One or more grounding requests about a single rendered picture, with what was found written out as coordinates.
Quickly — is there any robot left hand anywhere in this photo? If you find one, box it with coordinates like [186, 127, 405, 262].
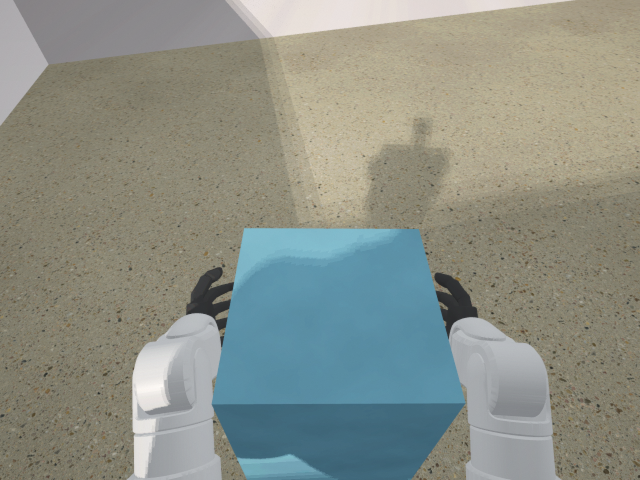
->
[186, 267, 234, 347]

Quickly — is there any carton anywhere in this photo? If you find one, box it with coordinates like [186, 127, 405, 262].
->
[212, 228, 466, 480]

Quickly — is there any robot right forearm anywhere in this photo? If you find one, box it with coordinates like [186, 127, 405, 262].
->
[449, 317, 561, 480]

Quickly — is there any robot right hand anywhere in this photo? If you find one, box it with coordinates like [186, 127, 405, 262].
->
[434, 272, 478, 339]

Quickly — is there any robot left forearm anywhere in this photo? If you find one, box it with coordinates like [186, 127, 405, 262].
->
[127, 313, 222, 480]

